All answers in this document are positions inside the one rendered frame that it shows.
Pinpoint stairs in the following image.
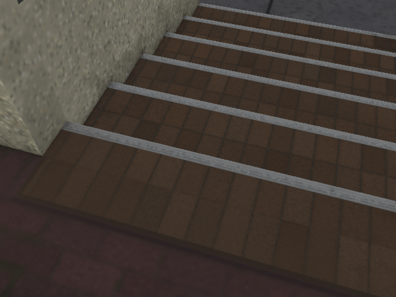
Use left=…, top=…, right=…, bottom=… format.
left=83, top=3, right=396, bottom=201

